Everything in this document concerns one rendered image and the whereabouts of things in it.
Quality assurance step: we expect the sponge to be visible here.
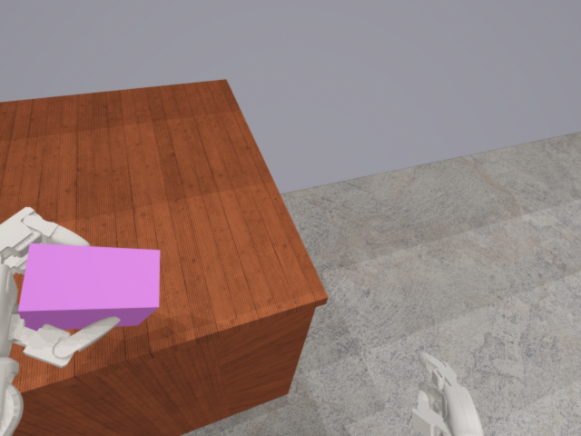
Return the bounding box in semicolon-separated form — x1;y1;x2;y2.
18;243;160;331

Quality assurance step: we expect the left robot hand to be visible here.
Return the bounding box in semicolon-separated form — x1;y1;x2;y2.
0;207;120;368

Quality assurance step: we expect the right robot hand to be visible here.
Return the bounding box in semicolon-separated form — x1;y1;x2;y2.
412;352;484;436

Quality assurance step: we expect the table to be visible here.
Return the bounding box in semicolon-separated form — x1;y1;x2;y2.
0;79;329;436

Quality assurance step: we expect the robot left forearm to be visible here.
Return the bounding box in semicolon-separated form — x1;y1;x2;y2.
0;357;24;436

